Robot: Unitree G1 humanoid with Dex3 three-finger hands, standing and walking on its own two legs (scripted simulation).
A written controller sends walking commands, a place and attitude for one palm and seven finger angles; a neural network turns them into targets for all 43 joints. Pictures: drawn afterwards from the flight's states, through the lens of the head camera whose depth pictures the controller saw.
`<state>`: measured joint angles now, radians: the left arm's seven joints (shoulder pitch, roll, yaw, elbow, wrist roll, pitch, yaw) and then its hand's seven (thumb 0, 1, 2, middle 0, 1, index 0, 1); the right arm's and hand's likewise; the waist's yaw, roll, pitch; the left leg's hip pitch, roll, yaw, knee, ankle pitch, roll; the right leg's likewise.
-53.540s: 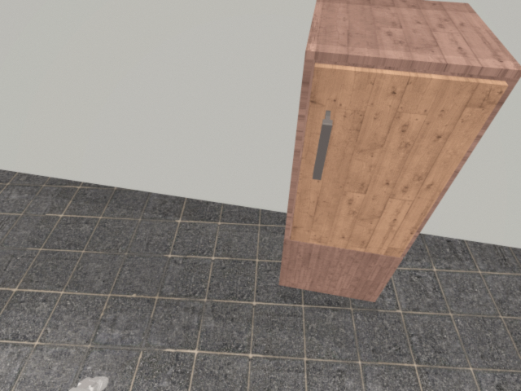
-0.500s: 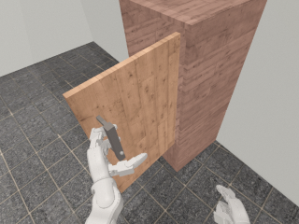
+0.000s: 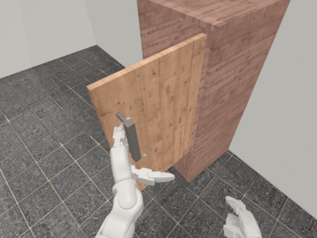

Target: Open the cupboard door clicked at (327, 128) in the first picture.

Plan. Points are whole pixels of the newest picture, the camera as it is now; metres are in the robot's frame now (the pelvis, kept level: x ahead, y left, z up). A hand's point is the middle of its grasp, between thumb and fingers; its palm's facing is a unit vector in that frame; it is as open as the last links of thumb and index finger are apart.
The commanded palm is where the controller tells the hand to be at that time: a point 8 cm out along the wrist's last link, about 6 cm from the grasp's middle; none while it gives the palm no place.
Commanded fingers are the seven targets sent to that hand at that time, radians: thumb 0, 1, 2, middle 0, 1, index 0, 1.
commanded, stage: slide the hand sideways off the handle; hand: left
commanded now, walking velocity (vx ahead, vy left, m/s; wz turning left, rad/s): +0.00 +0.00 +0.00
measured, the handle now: (128, 138) +0.36 +0.10 +0.07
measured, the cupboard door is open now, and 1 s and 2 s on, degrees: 92 95 95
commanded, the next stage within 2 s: draw the hand back to the body in 1.16 s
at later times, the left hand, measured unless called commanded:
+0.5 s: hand (138, 171) +0.26 +0.06 +0.07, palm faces -0.12 -0.99 +0.01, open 16.3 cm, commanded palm +0.23 +0.12 +0.08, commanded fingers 0.00 -0.50 0.30 -0.15 -0.30 -0.15 -0.30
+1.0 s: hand (111, 189) +0.22 +0.12 +0.07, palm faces -0.01 -1.00 +0.00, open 16.3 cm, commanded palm +0.18 +0.17 +0.08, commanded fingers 0.00 -0.50 0.30 -0.15 -0.30 -0.15 -0.30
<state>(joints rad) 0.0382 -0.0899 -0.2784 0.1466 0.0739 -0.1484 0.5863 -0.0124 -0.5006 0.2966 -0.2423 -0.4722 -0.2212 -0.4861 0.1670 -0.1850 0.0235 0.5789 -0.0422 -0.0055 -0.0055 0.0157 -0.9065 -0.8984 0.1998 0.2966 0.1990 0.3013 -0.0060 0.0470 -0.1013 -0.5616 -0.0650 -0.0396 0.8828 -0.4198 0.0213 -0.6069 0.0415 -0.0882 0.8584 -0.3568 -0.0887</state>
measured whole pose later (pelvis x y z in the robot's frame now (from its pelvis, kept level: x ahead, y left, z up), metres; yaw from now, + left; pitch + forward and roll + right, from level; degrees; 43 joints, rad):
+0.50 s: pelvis +0.02 +0.04 -0.01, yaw -2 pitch +7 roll -1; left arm 0.28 -0.01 -0.36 -0.12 0.06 -0.17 0.20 -0.01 -0.50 0.30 -0.14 -0.30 -0.15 -0.30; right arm 0.25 -0.20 0.05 0.43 0.00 -0.02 0.03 0.02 -0.91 -0.90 0.20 0.30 0.20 0.30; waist 0.01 0.04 -0.09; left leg -0.57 -0.08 0.02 0.94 -0.48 0.08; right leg -0.63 0.03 -0.03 0.92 -0.41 -0.03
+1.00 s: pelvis +0.04 +0.03 -0.02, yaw -2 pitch +10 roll -1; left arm 0.67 0.10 -0.21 -0.42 -0.03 -0.24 0.04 -0.01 -0.50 0.30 -0.15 -0.30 -0.17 -0.31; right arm 0.27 -0.22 0.04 0.36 0.00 -0.05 0.00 0.02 -0.91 -0.90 0.20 0.30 0.20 0.30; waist 0.03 0.05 -0.12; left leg -0.64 -0.07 -0.01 1.01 -0.54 0.06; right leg -0.69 0.04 -0.06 0.98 -0.46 -0.05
